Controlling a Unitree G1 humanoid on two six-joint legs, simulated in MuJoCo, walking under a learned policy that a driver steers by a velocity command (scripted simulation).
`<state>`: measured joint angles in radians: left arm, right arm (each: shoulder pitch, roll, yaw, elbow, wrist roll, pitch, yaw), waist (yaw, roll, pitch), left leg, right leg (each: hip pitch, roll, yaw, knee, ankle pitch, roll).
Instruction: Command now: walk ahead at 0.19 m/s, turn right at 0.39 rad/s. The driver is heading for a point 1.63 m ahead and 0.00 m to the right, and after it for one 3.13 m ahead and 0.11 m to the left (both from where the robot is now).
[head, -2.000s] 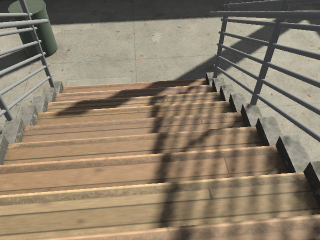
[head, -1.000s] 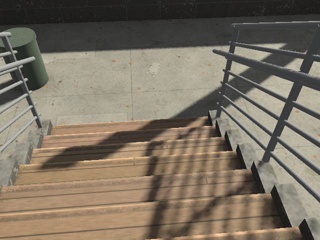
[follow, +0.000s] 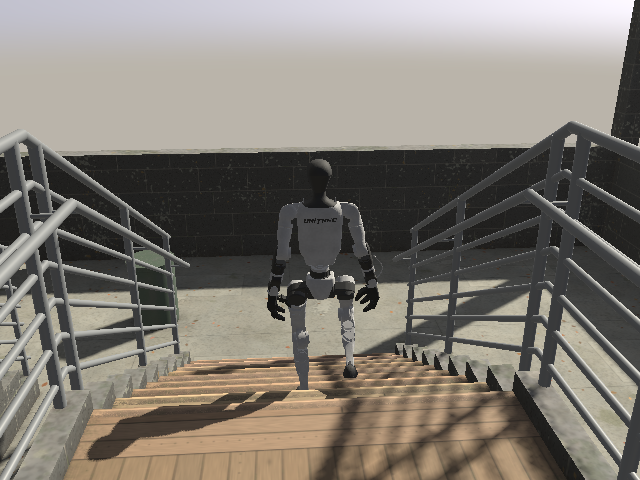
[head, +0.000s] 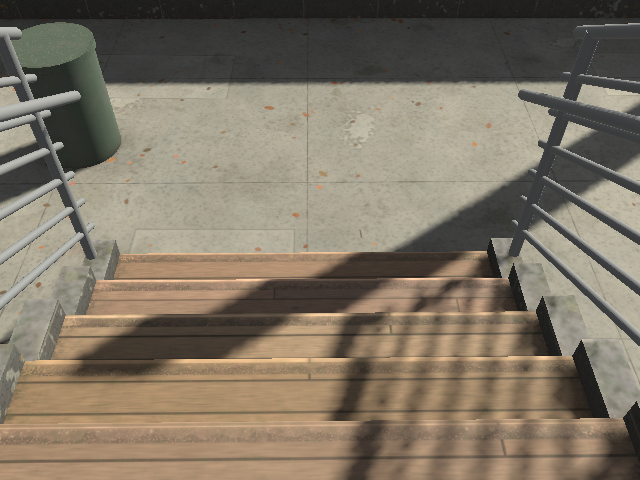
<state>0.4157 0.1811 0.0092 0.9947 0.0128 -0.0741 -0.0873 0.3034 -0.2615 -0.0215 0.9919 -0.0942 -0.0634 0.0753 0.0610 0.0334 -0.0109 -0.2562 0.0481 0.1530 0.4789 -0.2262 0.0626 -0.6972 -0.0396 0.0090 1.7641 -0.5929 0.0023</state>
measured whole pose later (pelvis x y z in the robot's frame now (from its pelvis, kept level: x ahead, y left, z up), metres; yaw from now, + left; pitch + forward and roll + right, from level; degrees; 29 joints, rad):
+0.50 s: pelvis +0.06 -0.01 -0.02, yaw -6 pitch +2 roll +1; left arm 0.22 0.22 0.10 0.96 0.00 -0.05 -0.03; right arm 0.26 -0.22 -0.08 0.95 -0.02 -0.08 0.05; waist 0.00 -0.01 -0.01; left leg -0.24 0.06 0.26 0.64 -0.42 0.03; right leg -0.39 -0.03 -0.01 0.69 -0.33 -0.01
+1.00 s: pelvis +0.06 -0.02 -0.01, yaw -6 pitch +0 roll -1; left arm 0.25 0.17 0.07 1.12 0.01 -0.04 -0.06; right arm 0.36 -0.14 -0.07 1.11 -0.04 -0.08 0.08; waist 0.01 0.00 0.03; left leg -0.18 0.10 0.24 0.60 -0.41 0.01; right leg -0.30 0.01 -0.03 0.60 -0.30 -0.02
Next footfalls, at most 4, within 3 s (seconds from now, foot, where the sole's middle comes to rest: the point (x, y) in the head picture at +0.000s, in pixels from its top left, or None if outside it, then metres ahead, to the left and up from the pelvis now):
0.22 right None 0.10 -0.14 -0.78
2.90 left None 0.18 0.06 -0.78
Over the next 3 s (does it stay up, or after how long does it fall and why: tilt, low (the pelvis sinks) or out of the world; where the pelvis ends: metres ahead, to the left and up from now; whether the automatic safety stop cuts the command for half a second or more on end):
stays up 0.16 -0.06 -0.05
